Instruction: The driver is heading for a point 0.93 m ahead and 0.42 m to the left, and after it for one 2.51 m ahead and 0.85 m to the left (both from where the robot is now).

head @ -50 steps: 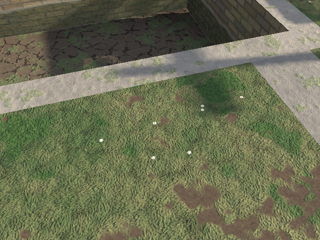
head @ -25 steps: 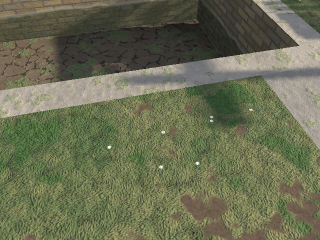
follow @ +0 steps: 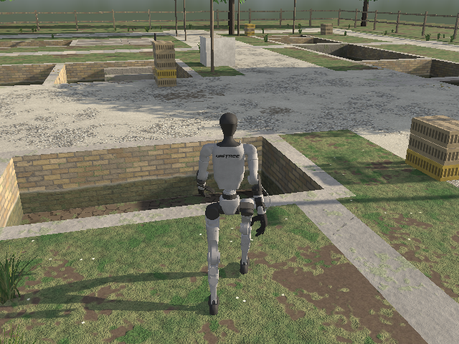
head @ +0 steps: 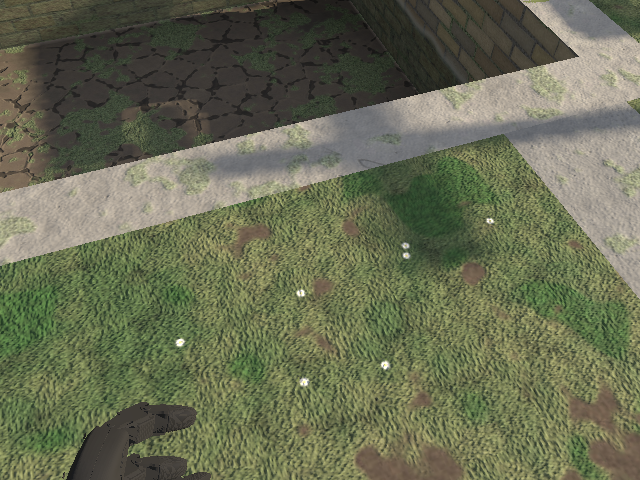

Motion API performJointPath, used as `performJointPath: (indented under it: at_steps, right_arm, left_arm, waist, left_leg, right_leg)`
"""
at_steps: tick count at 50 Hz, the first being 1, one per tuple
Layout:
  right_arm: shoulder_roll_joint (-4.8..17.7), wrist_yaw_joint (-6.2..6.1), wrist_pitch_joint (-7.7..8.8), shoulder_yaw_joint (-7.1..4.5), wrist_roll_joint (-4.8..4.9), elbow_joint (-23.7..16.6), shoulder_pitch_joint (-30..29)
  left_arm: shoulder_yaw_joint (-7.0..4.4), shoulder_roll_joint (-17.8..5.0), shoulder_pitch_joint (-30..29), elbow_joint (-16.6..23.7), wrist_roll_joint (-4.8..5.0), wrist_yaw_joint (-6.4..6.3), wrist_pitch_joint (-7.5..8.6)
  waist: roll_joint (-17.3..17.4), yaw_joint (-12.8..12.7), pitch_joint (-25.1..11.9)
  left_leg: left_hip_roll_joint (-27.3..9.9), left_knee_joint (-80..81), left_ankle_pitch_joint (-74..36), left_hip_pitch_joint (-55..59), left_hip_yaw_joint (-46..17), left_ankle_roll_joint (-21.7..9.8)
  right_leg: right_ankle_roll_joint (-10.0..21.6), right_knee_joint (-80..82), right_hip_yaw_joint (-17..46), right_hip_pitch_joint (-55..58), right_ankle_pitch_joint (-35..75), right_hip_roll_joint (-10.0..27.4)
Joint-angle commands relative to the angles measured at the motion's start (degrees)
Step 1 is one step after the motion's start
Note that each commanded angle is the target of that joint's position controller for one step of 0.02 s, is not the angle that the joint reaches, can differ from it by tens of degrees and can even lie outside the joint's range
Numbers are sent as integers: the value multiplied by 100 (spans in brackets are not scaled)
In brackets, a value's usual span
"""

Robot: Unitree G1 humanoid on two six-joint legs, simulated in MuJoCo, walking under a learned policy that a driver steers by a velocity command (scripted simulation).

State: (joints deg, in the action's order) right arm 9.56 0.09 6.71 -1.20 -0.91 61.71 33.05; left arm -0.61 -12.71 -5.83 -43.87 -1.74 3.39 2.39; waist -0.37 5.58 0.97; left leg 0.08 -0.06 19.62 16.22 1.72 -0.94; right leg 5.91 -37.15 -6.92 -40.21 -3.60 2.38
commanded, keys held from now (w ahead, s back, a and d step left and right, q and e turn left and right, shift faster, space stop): w+q+shift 0.82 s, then q+shift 0.18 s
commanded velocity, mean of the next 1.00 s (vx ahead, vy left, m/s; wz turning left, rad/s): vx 0.93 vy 0.00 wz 0.76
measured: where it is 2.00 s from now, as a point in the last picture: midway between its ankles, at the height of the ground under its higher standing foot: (199, 274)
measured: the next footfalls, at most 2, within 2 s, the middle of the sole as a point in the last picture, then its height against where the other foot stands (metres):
right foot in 0.06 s outside the picture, level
left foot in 0.54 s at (265, 391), level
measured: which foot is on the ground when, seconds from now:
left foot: down 0.00-0.06, up 0.08-0.52, down 0.54-0.94, up 0.96-1.00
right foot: up 0.00-0.04, down 0.06-0.52, up 0.54-0.94, down 0.96-1.00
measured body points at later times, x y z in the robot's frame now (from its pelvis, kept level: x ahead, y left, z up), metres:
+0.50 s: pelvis +0.44 +0.00 -0.01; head +0.46 +0.01 +0.44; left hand +0.30 +0.21 -0.15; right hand +0.71 -0.16 -0.10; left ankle +0.61 +0.08 -0.69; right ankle +0.22 -0.10 -0.70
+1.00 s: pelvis +0.87 +0.13 -0.02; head +0.91 +0.17 +0.43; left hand +0.91 +0.46 -0.08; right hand +1.07 -0.10 -0.13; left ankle +0.63 +0.08 -0.64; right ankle +1.07 +0.13 -0.73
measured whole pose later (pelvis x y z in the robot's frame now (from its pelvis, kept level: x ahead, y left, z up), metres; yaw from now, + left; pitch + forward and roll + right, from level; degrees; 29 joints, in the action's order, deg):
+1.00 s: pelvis +0.87 +0.13 -0.02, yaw +47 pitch +2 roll +0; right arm 18.5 -1.7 1.5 -4.8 1.4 45.6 25.0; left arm 0.7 -13.7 -0.2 -33.3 -1.6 -0.8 5.8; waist 0.1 6.9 4.8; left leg 10.2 -66.5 35.8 -10.7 -14.3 -2.4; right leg -3.0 -34.6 1.5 -31.0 -6.5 1.7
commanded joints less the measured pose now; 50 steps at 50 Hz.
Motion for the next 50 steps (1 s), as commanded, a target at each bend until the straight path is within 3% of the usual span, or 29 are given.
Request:
performJointPath:
  at_steps: [1, 2, 3, 4, 5, 6, 7, 9, 11, 13, 16, 19, 22, 24, 26, 27, 28, 29, 30, 31, 34, 38, 43, 45, 46, 47, 48, 49, 50]
  right_arm:
    - [1226, -72, -4, -224, -59, -150, -63]
    - [1396, -106, -69, -270, -70, -189, -263]
    - [1257, -100, -92, -253, -76, -328, -443]
    - [151, 56, -76, -39, 118, -616, 80]
    - [671, 48, 1, -174, 244, -692, -184]
    - [893, 12, -29, -262, 244, -883, -806]
    - [819, 38, -44, -231, 188, -898, -1028]
    - [502, 137, -197, -206, -3, -898, -943]
    - [333, 225, -386, -200, -43, -1104, -1213]
    - [296, 286, -505, -181, -38, -1350, -1724]
    - [312, 347, -534, -113, 41, -1695, -2513]
    - [413, 401, -502, -52, 26, -1993, -3160]
    - [677, 437, -480, -75, 10, -2003, -3086]
    - [1057, 395, -533, -208, 27, -1745, -2021]
    - [1598, 228, -566, -519, 41, -1093, 221]
    - [1659, 116, -622, -683, 248, -1081, -73]
    - [2069, 139, -614, -660, 86, -1214, -797]
    - [2236, 110, -636, -708, -70, -1420, -902]
    - [1704, 45, -606, -626, -124, -1427, -957]
    - [1433, 6, -552, -547, -121, -1375, -1154]
    - [1319, -64, -275, -444, 68, -1440, -1364]
    - [1449, -73, -158, -489, 93, -1543, -1061]
    - [1641, -52, -279, -581, 131, -1542, -447]
    - [1710, -88, -312, -605, 138, -1662, -618]
    - [1847, -122, -313, -629, 156, -1795, -930]
    - [1854, -108, -274, -637, 228, -2021, -1476]
    - [219, -199, -402, -172, 147, -2088, -926]
    - [659, -239, -450, -166, 244, -2201, 180]
    - [1303, -233, -541, -319, 387, -2332, 157]
  left_arm:
    - [-198, -646, 602, 180, 3, -166, 112]
    - [-319, -860, 1958, -215, 33, -251, 151]
    - [-472, -1249, 3100, -528, -56, -342, 193]
    - [-601, -1773, 3392, -567, -286, -363, 245]
    - [-586, -1537, 3168, -560, -165, -255, 243]
    - [-521, -1188, 2493, -577, -153, -245, 266]
    - [-440, -779, 2204, -566, -115, -228, 337]
    - [-329, -405, 2110, -757, -76, -264, 412]
    - [-283, -251, 2275, -942, 47, -268, 493]
    - [-278, -270, 2419, -1032, 110, -265, 557]
    - [-237, -255, 2618, -1086, 46, -246, 624]
    - [-197, -415, 3014, -1179, 73, -373, 611]
    - [-238, -891, 3130, -1083, 91, -602, 536]
    - [-354, -1275, 2870, -911, 54, -743, 373]
    - [-466, -1456, 2144, -613, -41, -681, 190]
    - [-466, -1158, 1686, -504, -3, -514, 188]
    - [-215, -288, 2141, 52, -115, -432, 344]
    - [-140, -352, 2121, 524, 21, -394, 499]
    - [-153, -676, 1903, 457, -19, -375, 613]
    - [-176, -765, 1715, 498, -37, -350, 605]
    - [-80, -592, 1719, 433, -317, -315, 228]
    - [69, -440, 471, 997, -156, -218, 123]
    - [115, -509, -14, 1334, 0, -283, 165]
    - [27, -714, 583, 1296, -36, -424, 248]
    - [-70, -922, 1265, 1182, -15, -489, 302]
    - [-195, -1256, 2456, 917, -8, -544, 337]
    - [-325, -1306, 2884, 885, 216, -550, 493]
    - [-247, -1281, 2929, 1127, -31, -467, 431]
    - [-320, -1224, 2329, 1229, 0, -420, 330]
  waist:
    - [926, -950, -73]
    - [933, -1576, -719]
    - [649, -2012, -1321]
    - [-1037, -1369, -2125]
    - [-956, -1358, -2231]
    - [-663, -1047, -1039]
    - [-57, -928, -519]
    - [-163, -511, -69]
    - [-285, -370, 206]
    - [-238, -359, 465]
    - [-246, -432, 772]
    - [-85, -494, 958]
    - [-337, -267, 511]
    - [-651, 382, -143]
    - [-489, 1412, -957]
    - [703, 1301, -528]
    - [1283, -21, -300]
    - [1043, 6, -1349]
    - [-91, -95, -496]
    - [-506, -401, 8]
    - [-726, -855, 390]
    - [-336, -463, 642]
    - [334, 109, 172]
    - [510, -160, -289]
    - [545, -657, -677]
    - [396, -1365, -1186]
    - [-918, -1159, -2196]
    - [-1931, -771, -3324]
    - [-1850, -624, -3206]
  left_leg:
    - [-1410, -2007, -7375, -850, -11, -741]
    - [-1350, -3451, -7234, -1280, -25, -683]
    - [-1048, -5251, -5483, -2635, -45, -657]
    - [-105, -7482, -204, -4866, -206, -564]
    - [88, -8216, 371, -5368, -889, -792]
    - [-268, -8323, -338, -5759, -751, -828]
    - [-524, -8024, -779, -5576, -683, -817]
    - [-765, -7675, -920, -5104, -686, -727]
    - [-920, -7580, -1008, -5261, -624, -644]
    - [-947, -7454, -1424, -5716, -417, -572]
    - [-717, -6502, -2329, -5764, 94, -622]
    - [-433, -5195, -2550, -5672, 711, -737]
    - [187, -4276, -2583, -4690, 1251, -942]
    - [519, -4211, -2027, -3494, 1242, -1121]
    - [473, -3794, -1150, -1214, 497, -1580]
    - [160, -3112, -869, -676, -235, -1772]
    - [-516, -3690, -2795, -270, -2098, -2211]
    - [-1359, -2176, -250, 466, -4344, -3151]
    - [-1509, -1191, 956, -329, -4724, -2763]
    - [-1332, -1067, 889, -1202, -4322, -2429]
    - [-550, -1073, -384, -3001, -3004, -2083]
    - [77, -1057, -2052, -3808, -2243, -1816]
    - [88, -2130, -4762, -2158, -2224, -1298]
    - [294, -3212, -5649, -2147, -2280, -811]
    - [346, -4196, -5298, -2402, -2410, -612]
    - [584, -5571, -4531, -3019, -2223, -377]
    - [1034, -7477, 2179, -4747, -1930, 12]
    - [934, -8872, 2591, -5063, -1793, 105]
    - [510, -9485, 1943, -5244, -1522, 319]
  right_leg:
    - [362, 102, -212, 2038, -630, -669]
    - [433, 388, -42, 3463, -744, -728]
    - [475, 424, 805, 5168, -1506, 31]
    - [735, 1149, 3729, 6750, -4373, 1943]
    - [636, 2501, 5540, 6243, -5493, 2205]
    - [433, 2546, 4500, 5289, -4863, 1982]
    - [371, 2591, 3551, 4374, -3645, 1855]
    - [76, 2801, 2238, 3271, -2514, 1454]
    - [-120, 2954, 1411, 2994, -1863, 1275]
    - [-362, 3093, 592, 2928, -1024, 1105]
    - [-562, 3238, -457, 2792, 439, 675]
    - [-665, 3200, -967, 3380, 2512, 625]
    - [-790, 2367, -1205, 4219, 5827, 842]
    - [-759, 900, -1117, 4452, 7209, 1103]
    - [-513, -2407, -801, 3410, 5998, 1127]
    - [-449, -4860, -684, 1998, 275, -145]
    - [-568, -6157, 62, -64, -2447, -468]
    - [-637, -6320, 1111, -990, -2397, -487]
    - [-586, -5579, 1254, -1278, -2027, -114]
    - [-624, -4869, 1281, -988, -1709, 131]
    - [-945, -3860, 1153, 2, -1648, 531]
    - [-1090, -1725, 723, 585, -362, 509]
    - [-771, 47, 565, 774, 674, -212]
    - [-684, 678, 684, 2110, 713, -613]
    - [-649, 955, 878, 3088, 1096, -529]
    - [-564, 1163, 1025, 4474, 1880, -141]
    - [-240, 47, 2538, 6704, 4930, 1625]
    - [188, -37, 3890, 7013, 6917, 2779]
    - [728, 344, 4068, 6449, 5423, 2868]
Keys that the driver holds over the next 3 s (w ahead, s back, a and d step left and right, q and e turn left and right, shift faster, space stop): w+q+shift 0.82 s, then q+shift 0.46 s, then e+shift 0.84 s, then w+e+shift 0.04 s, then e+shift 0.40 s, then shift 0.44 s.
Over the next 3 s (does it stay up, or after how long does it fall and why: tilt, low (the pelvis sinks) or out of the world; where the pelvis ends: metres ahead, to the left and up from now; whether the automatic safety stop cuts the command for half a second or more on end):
stays up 0.97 0.19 0.00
